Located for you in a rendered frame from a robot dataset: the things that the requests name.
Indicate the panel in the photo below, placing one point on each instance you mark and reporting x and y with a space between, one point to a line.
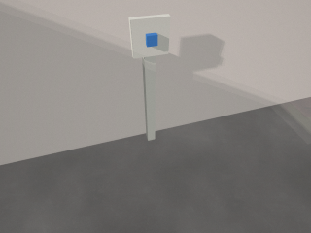
139 27

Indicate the button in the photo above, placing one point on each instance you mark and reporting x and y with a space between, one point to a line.
151 39

